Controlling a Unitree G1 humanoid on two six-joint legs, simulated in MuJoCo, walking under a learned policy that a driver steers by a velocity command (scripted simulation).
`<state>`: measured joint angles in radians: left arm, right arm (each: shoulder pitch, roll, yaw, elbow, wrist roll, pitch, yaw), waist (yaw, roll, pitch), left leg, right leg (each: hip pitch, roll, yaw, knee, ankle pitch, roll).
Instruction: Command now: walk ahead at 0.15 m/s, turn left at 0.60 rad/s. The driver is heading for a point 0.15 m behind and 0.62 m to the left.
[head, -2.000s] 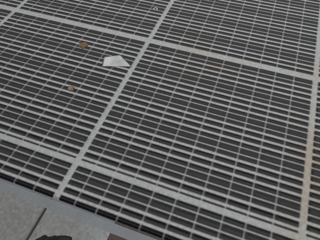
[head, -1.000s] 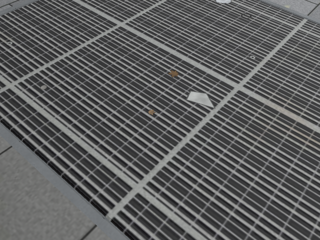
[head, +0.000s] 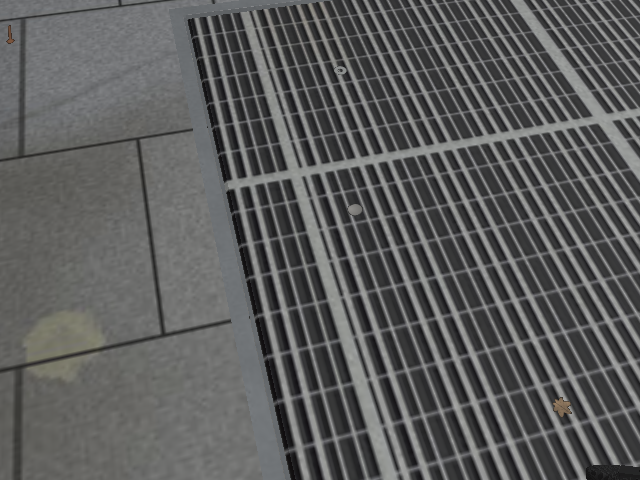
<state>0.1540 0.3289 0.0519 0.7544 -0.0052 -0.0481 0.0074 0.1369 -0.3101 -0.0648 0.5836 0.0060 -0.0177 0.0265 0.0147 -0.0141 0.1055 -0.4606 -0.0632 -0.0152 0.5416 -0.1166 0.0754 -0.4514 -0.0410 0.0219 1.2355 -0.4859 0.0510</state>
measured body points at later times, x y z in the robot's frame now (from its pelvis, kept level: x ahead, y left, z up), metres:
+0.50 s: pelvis +0.13 -0.04 +0.02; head +0.15 -0.05 +0.47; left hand +0.13 +0.27 -0.08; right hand +0.37 -0.25 -0.07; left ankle +0.11 +0.10 -0.65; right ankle +0.15 -0.15 -0.73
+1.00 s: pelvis +0.30 +0.13 +0.02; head +0.32 +0.17 +0.46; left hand +0.26 +0.44 -0.09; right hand +0.55 -0.03 -0.08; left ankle +0.26 +0.20 -0.73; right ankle +0.42 +0.00 -0.64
